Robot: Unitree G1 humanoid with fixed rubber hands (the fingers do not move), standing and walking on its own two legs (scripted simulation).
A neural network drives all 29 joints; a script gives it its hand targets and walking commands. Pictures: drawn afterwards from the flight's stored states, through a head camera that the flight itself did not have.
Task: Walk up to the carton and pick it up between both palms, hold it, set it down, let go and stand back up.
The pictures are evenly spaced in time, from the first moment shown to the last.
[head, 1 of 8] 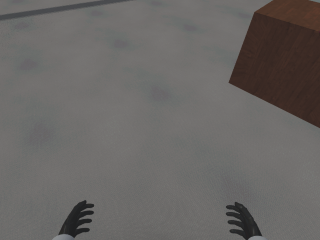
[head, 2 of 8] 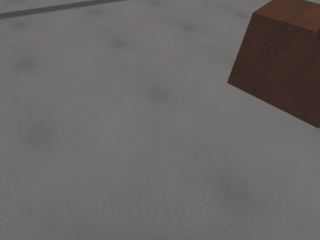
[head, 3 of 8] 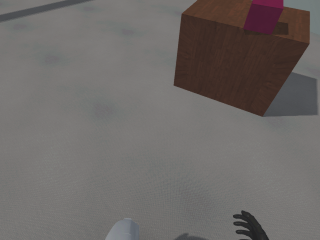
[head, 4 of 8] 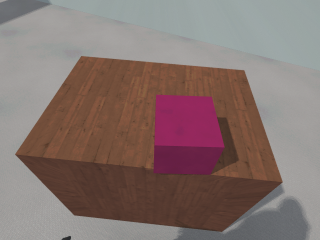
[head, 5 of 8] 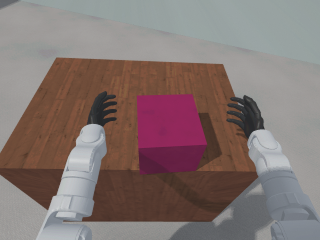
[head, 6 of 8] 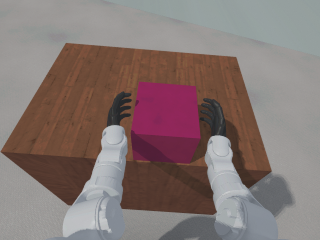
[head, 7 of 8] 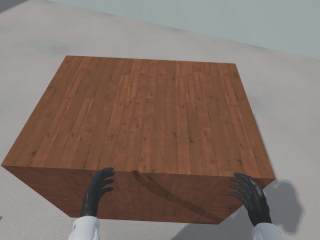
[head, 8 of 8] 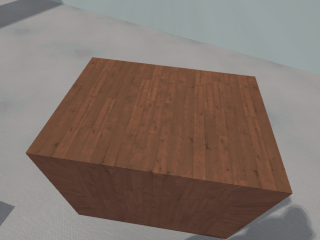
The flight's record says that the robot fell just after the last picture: no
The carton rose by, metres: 0.00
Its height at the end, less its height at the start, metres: -0.68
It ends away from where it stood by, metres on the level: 1.15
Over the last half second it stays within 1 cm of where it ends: yes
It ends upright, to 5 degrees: no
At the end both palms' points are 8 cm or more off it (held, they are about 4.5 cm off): yes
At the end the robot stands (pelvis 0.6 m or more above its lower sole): yes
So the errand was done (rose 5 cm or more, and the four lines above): no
